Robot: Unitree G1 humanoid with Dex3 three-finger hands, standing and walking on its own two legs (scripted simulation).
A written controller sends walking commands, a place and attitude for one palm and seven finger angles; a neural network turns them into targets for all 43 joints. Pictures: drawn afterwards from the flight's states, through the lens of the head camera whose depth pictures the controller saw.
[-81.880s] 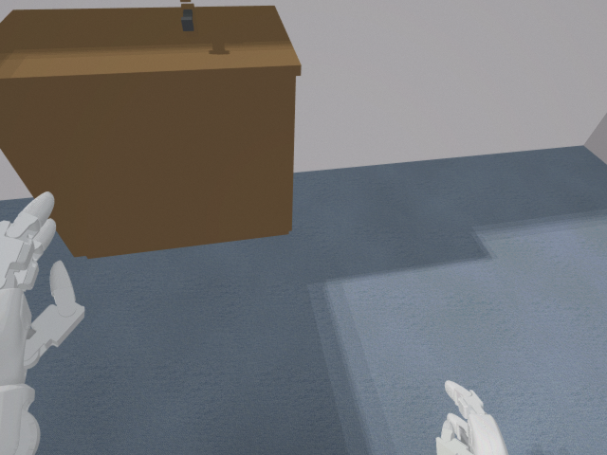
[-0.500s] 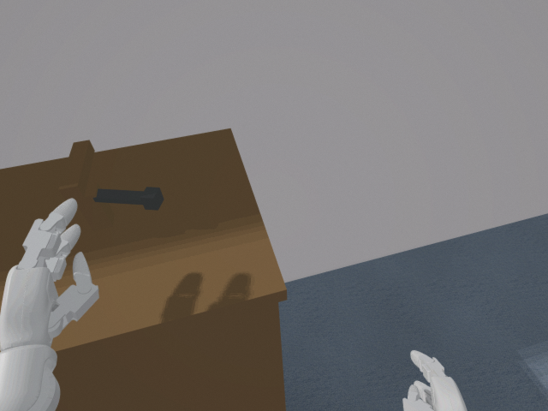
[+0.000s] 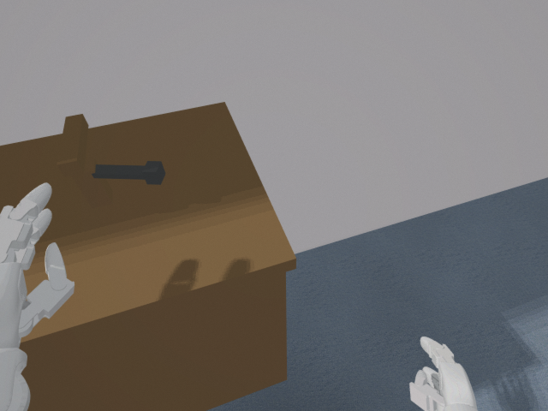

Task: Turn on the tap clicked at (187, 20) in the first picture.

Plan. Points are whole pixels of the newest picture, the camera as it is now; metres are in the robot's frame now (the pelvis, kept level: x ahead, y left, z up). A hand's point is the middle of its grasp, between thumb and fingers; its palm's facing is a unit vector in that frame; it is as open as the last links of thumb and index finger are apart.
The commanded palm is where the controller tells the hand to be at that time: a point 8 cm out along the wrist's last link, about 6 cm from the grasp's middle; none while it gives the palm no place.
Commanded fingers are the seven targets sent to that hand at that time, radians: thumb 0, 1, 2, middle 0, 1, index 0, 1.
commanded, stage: step back with the hand held close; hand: left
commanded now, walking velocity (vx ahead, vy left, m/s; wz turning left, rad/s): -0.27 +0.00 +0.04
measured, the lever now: (154, 172) +0.45 +0.24 +0.11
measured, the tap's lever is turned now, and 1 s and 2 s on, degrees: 67 67 67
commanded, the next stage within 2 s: stop stepping back and stand still in 0.76 s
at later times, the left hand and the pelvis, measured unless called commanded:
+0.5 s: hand out of the picture +0.13 +0.26 +0.17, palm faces +0.46 -0.78 -0.42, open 7.4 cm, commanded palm +0.09 +0.29 +0.18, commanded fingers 0.00 0.90 0.90 -0.20 -0.30 -0.20 -0.30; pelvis -0.07 +0.01 +0.00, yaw +1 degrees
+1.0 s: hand out of the picture +0.02 +0.26 +0.16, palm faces +0.40 -0.84 -0.36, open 7.4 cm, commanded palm -0.01 +0.29 +0.18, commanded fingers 0.00 0.90 0.90 -0.20 -0.30 -0.20 -0.30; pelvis -0.17 +0.01 +0.01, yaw -1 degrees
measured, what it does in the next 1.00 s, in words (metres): walks backwards: right foot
